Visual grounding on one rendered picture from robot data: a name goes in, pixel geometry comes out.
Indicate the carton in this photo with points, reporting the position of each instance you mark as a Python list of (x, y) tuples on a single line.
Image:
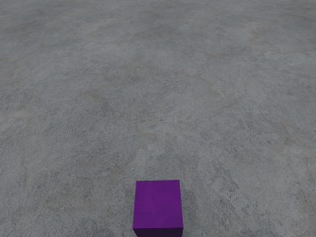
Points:
[(158, 209)]

